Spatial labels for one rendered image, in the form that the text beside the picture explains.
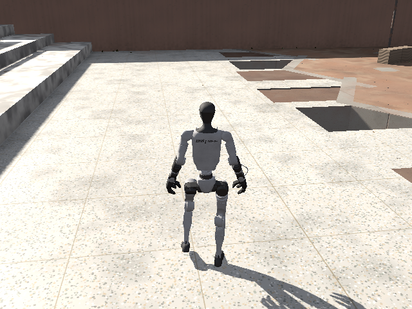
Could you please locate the robot right hand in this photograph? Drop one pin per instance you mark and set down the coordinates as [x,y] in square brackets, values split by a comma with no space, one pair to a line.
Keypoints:
[241,184]

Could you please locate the left robot forearm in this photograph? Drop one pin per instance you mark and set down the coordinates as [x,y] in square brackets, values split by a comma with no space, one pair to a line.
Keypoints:
[174,171]

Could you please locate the robot right upper arm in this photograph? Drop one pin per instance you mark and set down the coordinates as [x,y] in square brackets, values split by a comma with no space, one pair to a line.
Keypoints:
[227,137]

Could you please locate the robot left foot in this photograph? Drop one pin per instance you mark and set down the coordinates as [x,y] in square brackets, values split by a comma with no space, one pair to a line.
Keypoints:
[185,247]

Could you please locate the robot left hand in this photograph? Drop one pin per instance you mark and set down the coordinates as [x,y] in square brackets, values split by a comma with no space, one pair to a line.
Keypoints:
[173,185]

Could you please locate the robot head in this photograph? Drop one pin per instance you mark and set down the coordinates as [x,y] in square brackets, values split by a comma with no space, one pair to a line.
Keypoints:
[207,111]

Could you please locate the robot left upper arm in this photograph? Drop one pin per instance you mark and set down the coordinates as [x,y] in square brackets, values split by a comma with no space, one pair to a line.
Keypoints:
[182,147]

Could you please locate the right robot forearm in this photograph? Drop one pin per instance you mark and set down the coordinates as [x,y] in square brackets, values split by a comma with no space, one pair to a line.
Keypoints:
[238,171]

